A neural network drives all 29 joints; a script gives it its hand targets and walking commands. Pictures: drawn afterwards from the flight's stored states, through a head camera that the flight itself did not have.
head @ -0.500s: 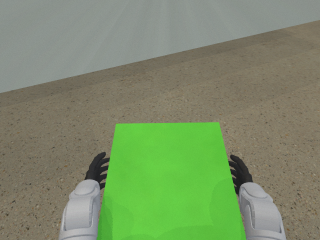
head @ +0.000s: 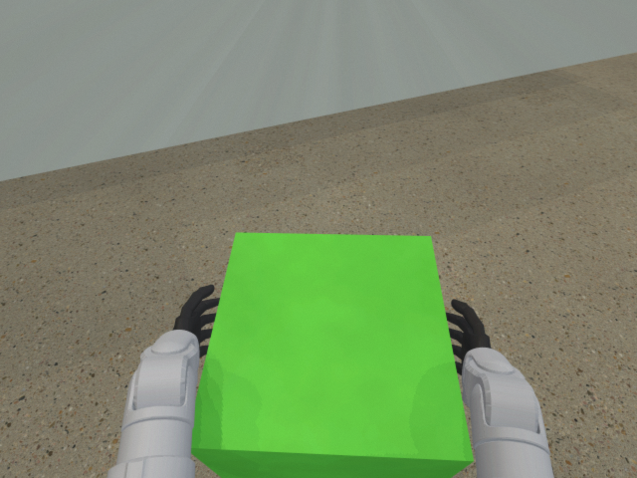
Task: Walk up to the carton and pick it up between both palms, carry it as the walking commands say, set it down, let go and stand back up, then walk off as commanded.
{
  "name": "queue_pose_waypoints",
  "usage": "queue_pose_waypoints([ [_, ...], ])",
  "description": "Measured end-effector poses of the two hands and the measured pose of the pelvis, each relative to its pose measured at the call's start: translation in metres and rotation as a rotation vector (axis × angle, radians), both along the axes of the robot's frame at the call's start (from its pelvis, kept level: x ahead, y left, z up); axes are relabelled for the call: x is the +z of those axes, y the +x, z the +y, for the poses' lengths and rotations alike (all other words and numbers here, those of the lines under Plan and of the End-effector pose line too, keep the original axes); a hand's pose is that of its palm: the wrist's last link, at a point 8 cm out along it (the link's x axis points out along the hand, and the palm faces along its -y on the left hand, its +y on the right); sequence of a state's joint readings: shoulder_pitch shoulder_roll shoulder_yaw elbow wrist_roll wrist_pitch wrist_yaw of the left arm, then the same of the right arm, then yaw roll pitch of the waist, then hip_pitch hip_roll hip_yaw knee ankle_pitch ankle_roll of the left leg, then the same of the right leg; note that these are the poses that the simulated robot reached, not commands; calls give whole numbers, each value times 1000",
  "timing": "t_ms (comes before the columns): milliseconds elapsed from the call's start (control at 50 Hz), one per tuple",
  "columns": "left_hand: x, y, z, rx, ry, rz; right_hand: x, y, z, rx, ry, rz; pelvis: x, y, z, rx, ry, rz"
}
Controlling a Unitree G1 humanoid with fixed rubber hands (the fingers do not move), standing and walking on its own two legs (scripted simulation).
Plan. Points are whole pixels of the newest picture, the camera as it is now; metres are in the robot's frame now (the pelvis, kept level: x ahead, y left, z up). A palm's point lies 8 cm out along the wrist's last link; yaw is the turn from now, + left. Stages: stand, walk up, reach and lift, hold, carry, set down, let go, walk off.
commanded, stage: carry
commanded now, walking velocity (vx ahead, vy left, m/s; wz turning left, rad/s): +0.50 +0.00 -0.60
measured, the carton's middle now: (329, 366) +0.31 +0.01 -0.03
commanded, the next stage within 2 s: none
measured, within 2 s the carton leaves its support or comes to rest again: neither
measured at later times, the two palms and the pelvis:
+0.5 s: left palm (255, 255) +0.42 +0.12 +0.08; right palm (515, 298) +0.35 -0.24 +0.07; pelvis +0.16 -0.02 -0.01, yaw -11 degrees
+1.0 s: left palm (346, 152) +0.72 -0.03 +0.09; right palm (539, 206) +0.53 -0.34 +0.09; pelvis +0.43 -0.08 +0.00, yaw -27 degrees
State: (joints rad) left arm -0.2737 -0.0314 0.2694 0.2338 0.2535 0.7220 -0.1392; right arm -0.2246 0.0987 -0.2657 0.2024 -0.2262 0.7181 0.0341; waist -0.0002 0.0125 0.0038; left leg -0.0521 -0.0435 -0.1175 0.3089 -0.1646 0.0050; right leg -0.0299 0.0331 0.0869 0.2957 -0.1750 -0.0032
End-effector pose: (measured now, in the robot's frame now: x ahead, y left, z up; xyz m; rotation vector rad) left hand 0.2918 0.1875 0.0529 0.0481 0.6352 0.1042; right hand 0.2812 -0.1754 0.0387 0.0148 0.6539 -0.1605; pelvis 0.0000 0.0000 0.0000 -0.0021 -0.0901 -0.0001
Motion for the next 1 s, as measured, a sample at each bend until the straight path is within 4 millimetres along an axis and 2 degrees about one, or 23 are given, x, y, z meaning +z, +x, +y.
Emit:
queue_pose_waypoints([
  [120,-13,6,1,-20,-22,33,-10,-5,1,-12,-22,31,-6,10,14,-13,3,61],
  [180,-19,17,-3,-27,-46,35,-5,4,-2,-43,-17,30,-8,19,13,-67,15,106],
  [240,-8,35,-16,-35,-81,-2,11,16,-14,-93,1,-12,-7,33,6,-104,21,154],
  [340,31,80,-48,-47,-138,-141,35,36,-43,-191,59,-154,-12,75,-10,-123,3,207],
  [380,40,93,-59,-50,-154,-160,40,42,-53,-214,72,-171,-12,96,-14,-129,5,211],
  [420,40,105,-67,-50,-161,-145,41,49,-60,-227,77,-152,-11,118,-17,-138,22,212],
  [520,26,137,-72,-57,-131,-59,31,78,-65,-247,99,-84,-13,173,-18,-203,54,189],
  [580,17,170,-71,-74,-113,-42,21,105,-63,-267,98,-70,-23,210,-15,-223,50,171],
  [640,4,216,-72,-109,-115,-43,12,142,-62,-293,84,-78,-37,249,-13,-250,62,161],
  [700,-1,258,-82,-176,-85,12,11,167,-67,-344,81,-31,-33,278,-13,-321,75,170],
  [760,8,295,-105,-259,-68,61,15,175,-80,-430,95,12,-17,307,-16,-383,54,175],
  [860,25,351,-157,-380,-113,60,40,185,-110,-574,80,-14,1,356,-31,-418,21,179],
  [940,31,395,-192,-403,-156,23,54,216,-138,-617,49,-59,2,399,-54,-450,14,168],
  [1000,33,429,-216,-403,-135,-10,53,251,-164,-611,50,-88,-5,435,-79,-471,19,162],
])
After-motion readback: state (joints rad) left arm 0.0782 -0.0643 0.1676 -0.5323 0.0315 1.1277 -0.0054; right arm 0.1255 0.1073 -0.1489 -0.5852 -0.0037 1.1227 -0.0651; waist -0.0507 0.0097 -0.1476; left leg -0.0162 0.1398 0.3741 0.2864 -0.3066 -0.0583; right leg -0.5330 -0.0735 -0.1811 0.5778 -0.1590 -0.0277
